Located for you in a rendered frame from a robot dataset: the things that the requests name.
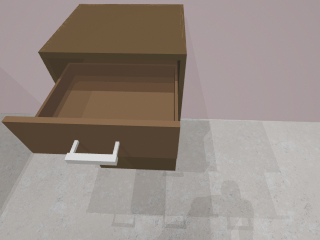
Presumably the cabinet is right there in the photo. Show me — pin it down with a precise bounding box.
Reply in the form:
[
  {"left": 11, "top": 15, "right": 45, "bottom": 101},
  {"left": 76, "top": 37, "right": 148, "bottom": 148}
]
[{"left": 38, "top": 4, "right": 187, "bottom": 171}]

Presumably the handle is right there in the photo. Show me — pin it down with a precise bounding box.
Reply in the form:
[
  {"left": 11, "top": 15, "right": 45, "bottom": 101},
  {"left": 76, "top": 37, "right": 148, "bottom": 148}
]
[{"left": 64, "top": 140, "right": 120, "bottom": 166}]

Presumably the drawer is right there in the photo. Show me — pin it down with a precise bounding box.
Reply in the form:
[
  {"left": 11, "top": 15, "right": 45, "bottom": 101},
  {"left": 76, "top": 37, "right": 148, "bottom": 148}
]
[{"left": 1, "top": 62, "right": 181, "bottom": 159}]

